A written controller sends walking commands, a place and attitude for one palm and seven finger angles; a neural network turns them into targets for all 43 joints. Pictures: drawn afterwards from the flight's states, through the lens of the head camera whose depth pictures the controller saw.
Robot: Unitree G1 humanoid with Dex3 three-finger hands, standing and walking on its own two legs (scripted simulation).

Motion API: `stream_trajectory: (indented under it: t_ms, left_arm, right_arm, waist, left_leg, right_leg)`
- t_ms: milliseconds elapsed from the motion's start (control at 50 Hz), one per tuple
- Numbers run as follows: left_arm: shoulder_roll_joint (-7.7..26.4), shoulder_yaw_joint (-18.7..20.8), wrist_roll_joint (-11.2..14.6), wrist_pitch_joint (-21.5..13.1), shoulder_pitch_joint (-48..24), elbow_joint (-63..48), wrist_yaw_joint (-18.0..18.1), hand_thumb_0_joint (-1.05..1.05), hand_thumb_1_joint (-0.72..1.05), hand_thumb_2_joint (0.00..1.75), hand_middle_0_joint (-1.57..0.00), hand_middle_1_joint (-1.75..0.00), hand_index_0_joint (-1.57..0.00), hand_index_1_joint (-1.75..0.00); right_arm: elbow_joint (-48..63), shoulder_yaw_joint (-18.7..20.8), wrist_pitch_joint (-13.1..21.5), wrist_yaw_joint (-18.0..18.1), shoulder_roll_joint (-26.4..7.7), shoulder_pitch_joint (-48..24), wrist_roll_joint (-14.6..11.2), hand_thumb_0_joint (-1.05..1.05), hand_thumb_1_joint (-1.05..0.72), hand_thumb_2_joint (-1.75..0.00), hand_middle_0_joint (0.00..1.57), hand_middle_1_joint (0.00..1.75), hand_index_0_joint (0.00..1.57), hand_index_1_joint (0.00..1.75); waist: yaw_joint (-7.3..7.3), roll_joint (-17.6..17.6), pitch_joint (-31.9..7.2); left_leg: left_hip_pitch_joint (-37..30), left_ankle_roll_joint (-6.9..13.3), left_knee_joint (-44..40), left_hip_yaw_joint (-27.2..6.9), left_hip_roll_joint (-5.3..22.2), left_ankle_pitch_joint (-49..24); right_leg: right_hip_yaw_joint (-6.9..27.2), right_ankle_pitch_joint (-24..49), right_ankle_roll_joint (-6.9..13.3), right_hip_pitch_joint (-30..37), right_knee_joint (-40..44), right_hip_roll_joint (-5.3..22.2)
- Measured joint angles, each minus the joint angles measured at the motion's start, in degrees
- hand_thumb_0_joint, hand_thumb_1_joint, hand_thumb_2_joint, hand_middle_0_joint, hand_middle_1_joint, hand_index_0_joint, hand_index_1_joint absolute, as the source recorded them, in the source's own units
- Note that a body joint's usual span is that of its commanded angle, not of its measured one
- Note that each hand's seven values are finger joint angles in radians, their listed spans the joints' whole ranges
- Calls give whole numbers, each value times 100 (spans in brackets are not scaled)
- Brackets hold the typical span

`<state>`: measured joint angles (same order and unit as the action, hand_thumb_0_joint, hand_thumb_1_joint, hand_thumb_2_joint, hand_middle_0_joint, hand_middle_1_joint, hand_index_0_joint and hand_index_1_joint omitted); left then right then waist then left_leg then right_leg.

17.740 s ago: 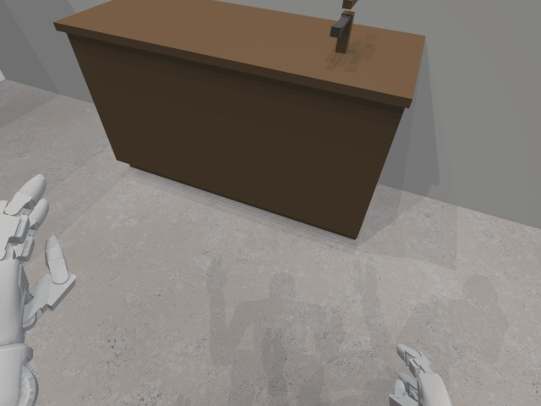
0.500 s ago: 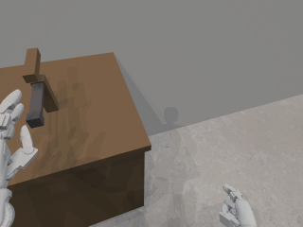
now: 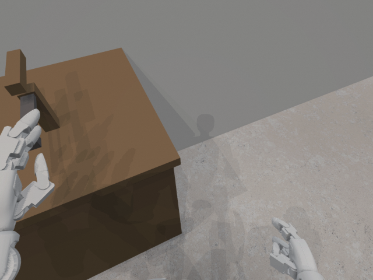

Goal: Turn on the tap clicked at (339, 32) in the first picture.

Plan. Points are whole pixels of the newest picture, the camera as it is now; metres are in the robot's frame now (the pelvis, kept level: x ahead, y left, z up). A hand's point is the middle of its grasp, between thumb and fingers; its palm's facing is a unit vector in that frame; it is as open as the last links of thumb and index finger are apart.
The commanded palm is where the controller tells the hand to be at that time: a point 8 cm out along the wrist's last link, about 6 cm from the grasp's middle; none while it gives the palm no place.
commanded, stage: look again from close up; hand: left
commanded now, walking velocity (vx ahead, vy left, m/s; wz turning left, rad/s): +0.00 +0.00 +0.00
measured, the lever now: (29, 140) +0.33 +0.31 +0.14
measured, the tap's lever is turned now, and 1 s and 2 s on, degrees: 0 0 0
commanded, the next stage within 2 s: come to a stop and stand still in 0.04 s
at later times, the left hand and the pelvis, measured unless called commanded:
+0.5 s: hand (5, 204) +0.20 +0.28 +0.16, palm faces +0.38 -0.85 -0.38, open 7.4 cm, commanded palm +0.15 +0.31 +0.19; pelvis -0.01 +0.02 +0.01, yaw +1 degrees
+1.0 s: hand (10, 178) +0.25 +0.30 +0.16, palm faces +0.34 -0.81 -0.48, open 7.4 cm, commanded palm +0.18 +0.32 +0.19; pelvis +0.03 +0.03 +0.01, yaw +2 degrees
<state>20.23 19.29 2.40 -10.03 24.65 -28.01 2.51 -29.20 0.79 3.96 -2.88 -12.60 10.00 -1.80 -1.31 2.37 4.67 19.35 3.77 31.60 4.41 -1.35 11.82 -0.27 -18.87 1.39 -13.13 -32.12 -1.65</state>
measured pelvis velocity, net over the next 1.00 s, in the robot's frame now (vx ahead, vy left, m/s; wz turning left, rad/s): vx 0.03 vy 0.03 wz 0.03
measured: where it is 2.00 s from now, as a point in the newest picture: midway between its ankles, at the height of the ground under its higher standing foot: outside the picture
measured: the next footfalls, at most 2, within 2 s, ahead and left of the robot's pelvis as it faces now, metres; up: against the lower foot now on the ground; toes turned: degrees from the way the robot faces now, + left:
none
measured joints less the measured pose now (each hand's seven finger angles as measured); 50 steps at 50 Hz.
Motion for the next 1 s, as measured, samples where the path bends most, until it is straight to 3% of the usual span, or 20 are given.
stream_trajectory:
  t_ms: [60, 140, 240, 300, 380, 480, 620, 640, 660, 700, 760, 860, 920, 1000]
  left_arm:
    - [102, -207, 58, -47, 673, -131, -80, 2, 89, 89, -22, -30, -21, -31]
    - [334, 164, 136, -63, 430, 119, 119, 2, 88, 89, -23, -30, -22, -31]
    - [103, 485, 38, -149, -512, 632, 357, 2, 89, 89, -22, -30, -21, -31]
    - [-159, 285, -64, -189, -771, 734, 406, 2, 89, 89, -21, -30, -20, -31]
    - [-276, -105, -180, -210, -569, 668, 326, 2, 90, 89, -21, -30, -20, -30]
    - [-27, -118, -152, -228, -135, 583, 201, 2, 89, 89, -21, -30, -20, -31]
    - [26, 124, -107, -169, -345, 567, 289, 2, 89, 89, -22, -30, -21, -31]
    - [169, 210, -349, -157, -642, 572, 195, 2, 89, 89, -22, -30, -21, -31]
    - [390, 332, -435, -334, -1073, 741, 126, 2, 89, 89, -22, -30, -21, -31]
    - [596, 563, -275, -489, -1683, 1024, 162, 2, 89, 89, -22, -30, -21, -31]
    - [385, 682, -81, -459, -1635, 897, 247, 2, 89, 89, -21, -30, -20, -31]
    - [-29, 129, -49, -469, -142, 173, 130, 2, 90, 89, -21, -30, -20, -30]
    - [156, 60, -69, -455, 333, 116, 63, 1, 89, 89, -21, -30, -20, -31]
    - [436, 384, -38, -351, 155, 236, 138, 2, 89, 89, -22, -30, -21, -31]
  right_arm:
    - [-31, -58, -65, 213, 86, 239, 15, 1, -90, -90, 20, 30, 20, 30]
    - [-305, -135, -54, 465, 129, 486, 40, 1, -90, -90, 20, 30, 20, 30]
    - [-528, -193, 150, 517, 25, 520, 109, 1, -90, -90, 20, 30, 20, 30]
    - [-488, -196, 261, 466, -2, 423, 117, 2, -90, -90, 20, 30, 20, 30]
    - [-376, -235, 295, 410, 74, 222, 176, 1, -90, -90, 20, 30, 21, 30]
    - [-246, -317, 236, 423, 214, 102, 244, 1, -90, -90, 20, 30, 21, 30]
    - [-337, -361, 264, 473, 199, 151, 256, 1, -90, -90, 20, 30, 21, 30]
    - [-287, -328, 325, 461, 185, 222, 308, 1, -90, -90, 20, 30, 21, 30]
    - [-313, -327, 406, 446, 170, 248, 307, 1, -90, -90, 20, 30, 21, 30]
    - [-425, -322, 410, 351, 172, 135, 239, 1, -90, -90, 20, 30, 21, 30]
    - [-328, -239, 422, 225, 135, 67, 161, 1, -90, -90, 20, 30, 21, 30]
    - [-173, -151, 349, 198, 115, 117, 119, 1, -90, -90, 20, 30, 21, 30]
    - [-207, -170, 235, 330, 183, 203, 136, 1, -90, -90, 20, 30, 21, 30]
    - [-301, -206, 161, 445, 204, 278, 159, 1, -90, -90, 20, 30, 21, 30]
  waist:
    - [-95, -25, -136]
    - [123, -249, -188]
    - [366, -294, -266]
    - [382, -258, -328]
    - [289, -209, -413]
    - [241, -205, -469]
    - [415, -387, -368]
    - [492, -413, -345]
    - [530, -442, -332]
    - [542, -477, -234]
    - [416, -333, -212]
    - [133, -107, -307]
    - [82, -197, -300]
    - [150, -353, -186]
  left_leg:
    - [30, -132, 104, -140, 30, 83]
    - [-87, -34, 23, -216, 11, -44]
    - [-216, 54, -253, -203, -43, -196]
    - [-246, 83, -442, -176, -113, -301]
    - [-264, 78, -619, -142, -172, -349]
    - [-216, 45, -643, -137, -119, -393]
    - [-350, 180, -769, -124, -211, -388]
    - [-249, 181, -676, -146, -210, -353]
    - [-92, 191, -538, -211, -210, -319]
    - [5, 186, -422, -256, -210, -280]
    - [37, 210, -373, -175, -200, -206]
    - [-72, 255, -492, 12, -242, -109]
    - [-142, 249, -541, 13, -277, -74]
    - [-147, 227, -441, -107, -286, -8]
  right_leg:
    - [-98, 120, 3, 93, 127, -55]
    - [-158, 153, -4, 233, 213, -61]
    - [-140, 278, -82, 342, 443, -15]
    - [-94, 277, -97, 314, 500, 40]
    - [-32, 467, -111, 319, 677, 84]
    - [-17, 575, -138, 360, 900, 33]
    - [-4, 493, -169, 445, 909, 114]
    - [-41, 471, -212, 381, 860, 119]
    - [-119, 432, -227, 275, 775, 114]
    - [-168, 372, -192, 193, 672, 110]
    - [-83, 347, -196, 146, 647, 111]
    - [114, 312, -291, 197, 748, 175]
    - [115, 245, -313, 247, 746, 208]
    - [-10, 154, -276, 319, 704, 201]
